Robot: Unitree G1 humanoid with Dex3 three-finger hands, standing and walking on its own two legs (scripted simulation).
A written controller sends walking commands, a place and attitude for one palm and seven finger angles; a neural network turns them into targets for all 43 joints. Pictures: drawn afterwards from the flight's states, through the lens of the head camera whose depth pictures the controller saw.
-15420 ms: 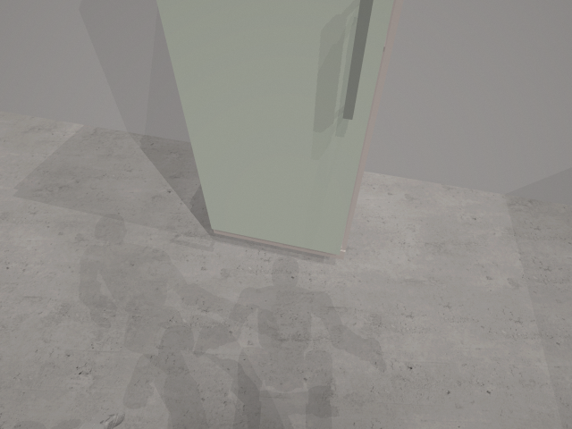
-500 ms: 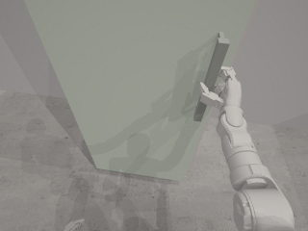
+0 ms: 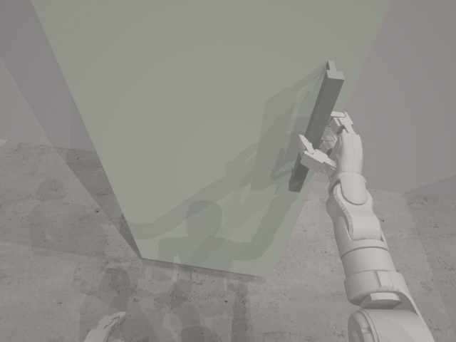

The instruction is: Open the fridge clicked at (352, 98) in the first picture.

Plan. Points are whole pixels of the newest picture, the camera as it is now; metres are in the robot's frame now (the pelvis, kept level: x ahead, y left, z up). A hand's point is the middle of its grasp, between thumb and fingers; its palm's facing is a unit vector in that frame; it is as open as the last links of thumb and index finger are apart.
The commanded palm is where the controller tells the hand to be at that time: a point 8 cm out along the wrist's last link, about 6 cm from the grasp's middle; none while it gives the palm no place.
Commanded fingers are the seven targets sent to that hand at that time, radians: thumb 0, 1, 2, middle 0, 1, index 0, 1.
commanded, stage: pull the door a little, standing still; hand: right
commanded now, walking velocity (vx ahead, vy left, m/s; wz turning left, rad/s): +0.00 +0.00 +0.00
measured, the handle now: (310, 134) +0.48 -0.11 +0.13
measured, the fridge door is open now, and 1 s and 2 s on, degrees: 0 29 58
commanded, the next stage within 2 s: walk backward, drawing the door open in 0.26 s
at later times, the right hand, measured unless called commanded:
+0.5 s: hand (302, 210) +0.29 -0.07 +0.14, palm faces -0.10 +0.99 -0.10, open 7.5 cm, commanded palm +0.26 -0.13 +0.14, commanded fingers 0.00 -0.90 -0.90 0.45 1.40 0.45 1.40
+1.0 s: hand (251, 285) +0.18 +0.00 +0.14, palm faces +0.08 +0.98 -0.20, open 7.6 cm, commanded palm +0.14 -0.05 +0.14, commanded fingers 0.00 -0.90 -0.90 0.45 1.40 0.45 1.40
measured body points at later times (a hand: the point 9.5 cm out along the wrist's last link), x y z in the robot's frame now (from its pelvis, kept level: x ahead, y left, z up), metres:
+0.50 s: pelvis +0.01 +0.00 +0.01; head +0.01 +0.03 +0.46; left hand +0.21 +0.22 -0.08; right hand +0.29 -0.13 +0.15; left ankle -0.05 +0.07 -0.73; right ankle +0.01 -0.10 -0.73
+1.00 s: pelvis -0.07 +0.11 +0.00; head -0.04 +0.15 +0.44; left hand +0.10 +0.32 -0.13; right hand +0.17 -0.05 +0.15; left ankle -0.06 +0.08 -0.73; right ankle +0.01 -0.10 -0.72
